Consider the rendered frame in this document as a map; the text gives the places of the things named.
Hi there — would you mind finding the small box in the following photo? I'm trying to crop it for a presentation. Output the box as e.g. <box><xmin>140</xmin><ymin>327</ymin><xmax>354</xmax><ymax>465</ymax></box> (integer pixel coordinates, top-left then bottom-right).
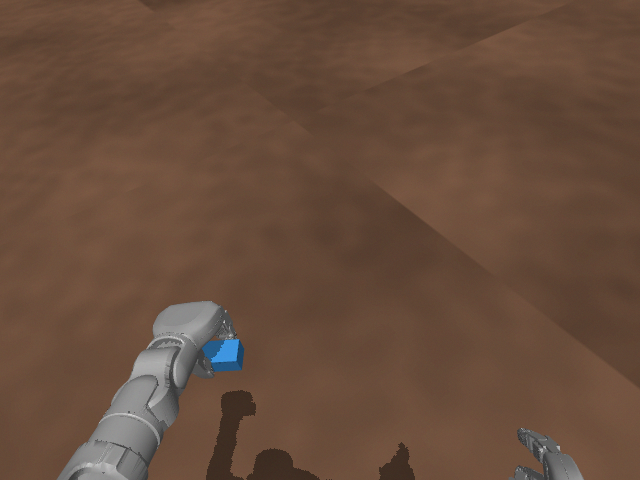
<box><xmin>202</xmin><ymin>339</ymin><xmax>244</xmax><ymax>372</ymax></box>

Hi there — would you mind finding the left robot arm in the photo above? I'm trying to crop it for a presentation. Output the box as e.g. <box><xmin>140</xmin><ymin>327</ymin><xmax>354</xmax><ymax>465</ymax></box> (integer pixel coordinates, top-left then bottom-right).
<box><xmin>56</xmin><ymin>333</ymin><xmax>198</xmax><ymax>480</ymax></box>

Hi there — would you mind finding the right robot hand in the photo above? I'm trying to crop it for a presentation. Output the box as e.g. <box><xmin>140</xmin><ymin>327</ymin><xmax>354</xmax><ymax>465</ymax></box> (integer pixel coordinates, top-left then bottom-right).
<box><xmin>508</xmin><ymin>428</ymin><xmax>584</xmax><ymax>480</ymax></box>

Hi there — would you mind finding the left robot hand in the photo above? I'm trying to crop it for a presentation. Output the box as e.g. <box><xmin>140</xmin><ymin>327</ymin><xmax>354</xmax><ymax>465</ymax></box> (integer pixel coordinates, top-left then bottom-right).
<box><xmin>152</xmin><ymin>301</ymin><xmax>237</xmax><ymax>379</ymax></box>

